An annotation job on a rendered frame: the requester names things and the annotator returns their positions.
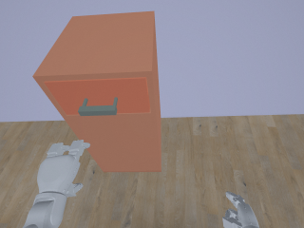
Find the cabinet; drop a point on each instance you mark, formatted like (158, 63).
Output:
(111, 46)

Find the robot right hand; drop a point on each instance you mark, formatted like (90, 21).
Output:
(244, 216)

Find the handle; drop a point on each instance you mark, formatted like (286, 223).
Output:
(98, 110)

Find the drawer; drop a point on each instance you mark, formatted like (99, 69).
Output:
(132, 94)

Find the robot left forearm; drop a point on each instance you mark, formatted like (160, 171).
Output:
(47, 210)

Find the robot left hand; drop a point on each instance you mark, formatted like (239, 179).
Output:
(57, 172)

